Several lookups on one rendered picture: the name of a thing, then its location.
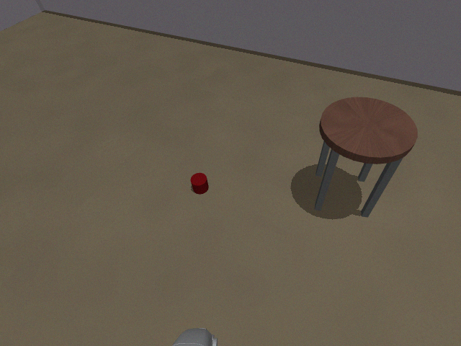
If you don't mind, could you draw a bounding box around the tin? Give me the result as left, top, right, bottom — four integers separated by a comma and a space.
191, 173, 209, 194

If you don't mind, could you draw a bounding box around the stool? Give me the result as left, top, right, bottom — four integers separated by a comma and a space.
315, 97, 418, 217

